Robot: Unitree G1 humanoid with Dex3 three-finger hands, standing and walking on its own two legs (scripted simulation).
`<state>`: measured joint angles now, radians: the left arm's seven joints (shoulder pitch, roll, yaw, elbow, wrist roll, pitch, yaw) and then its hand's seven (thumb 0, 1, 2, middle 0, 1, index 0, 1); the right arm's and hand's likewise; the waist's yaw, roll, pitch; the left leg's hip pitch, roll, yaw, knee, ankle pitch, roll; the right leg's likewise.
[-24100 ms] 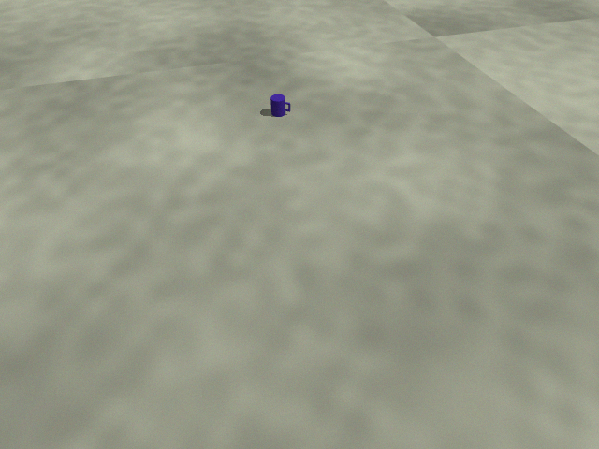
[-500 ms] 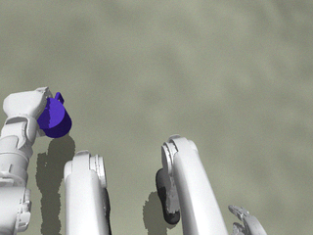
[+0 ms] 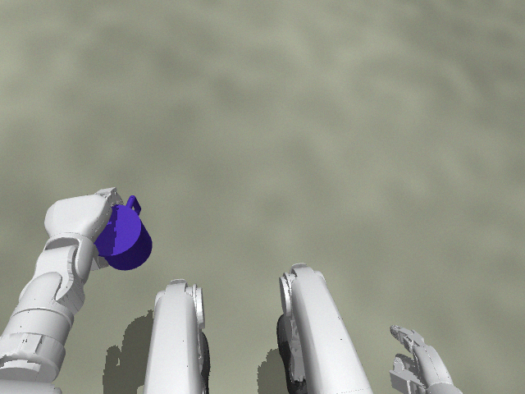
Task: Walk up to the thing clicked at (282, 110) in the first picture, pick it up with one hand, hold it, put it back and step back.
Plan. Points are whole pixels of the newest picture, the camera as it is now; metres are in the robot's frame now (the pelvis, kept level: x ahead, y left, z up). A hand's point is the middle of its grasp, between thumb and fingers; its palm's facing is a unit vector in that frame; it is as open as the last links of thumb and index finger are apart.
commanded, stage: lift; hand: left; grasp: from above
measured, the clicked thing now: (124, 230) +0.41 +0.21 -0.18
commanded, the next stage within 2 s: hold in 0.94 s
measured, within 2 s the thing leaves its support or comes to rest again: neither
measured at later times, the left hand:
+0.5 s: hand (28, 234) +0.34 +0.23 +0.07, palm faces -0.49 -0.09 -0.87, open 11.5 cm
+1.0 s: hand out of the picture +0.34 +0.23 +0.15, palm faces -0.46 -0.08 -0.88, open 11.5 cm
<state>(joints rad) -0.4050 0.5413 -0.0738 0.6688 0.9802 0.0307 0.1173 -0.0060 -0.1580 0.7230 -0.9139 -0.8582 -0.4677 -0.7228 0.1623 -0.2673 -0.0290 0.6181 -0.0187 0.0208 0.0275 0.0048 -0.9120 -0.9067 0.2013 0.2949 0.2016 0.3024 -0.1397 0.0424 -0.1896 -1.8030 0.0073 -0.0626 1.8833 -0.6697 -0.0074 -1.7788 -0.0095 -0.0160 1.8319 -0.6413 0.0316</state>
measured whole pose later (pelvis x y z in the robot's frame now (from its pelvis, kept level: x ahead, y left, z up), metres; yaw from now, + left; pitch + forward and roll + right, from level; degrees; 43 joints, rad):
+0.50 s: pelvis +0.03 +0.00 +0.17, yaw +1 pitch +18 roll -2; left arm -0.26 0.44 -0.19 0.71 0.96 0.09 0.10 0.00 -0.15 0.77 -0.91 -0.88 -0.42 -0.75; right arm 0.22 -0.25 -0.01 0.70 0.02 -0.01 -0.06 0.01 -0.90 -0.90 0.20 0.29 0.20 0.30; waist -0.10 0.03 -0.15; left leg -1.05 0.03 -0.03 1.26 -0.52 -0.01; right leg -1.04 0.00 0.00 1.22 -0.49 0.02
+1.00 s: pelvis +0.05 +0.00 +0.24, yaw +1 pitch +9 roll -1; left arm -0.24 0.37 -0.21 0.78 0.99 0.07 0.17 0.01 -0.15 0.78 -0.90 -0.88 -0.43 -0.75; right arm 0.25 -0.24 -0.03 0.74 0.02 0.00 -0.05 0.01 -0.90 -0.90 0.20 0.30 0.20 0.30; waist -0.07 0.03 -0.06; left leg -0.62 0.02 0.00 0.84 -0.38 0.00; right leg -0.62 -0.01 0.02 0.81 -0.35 0.03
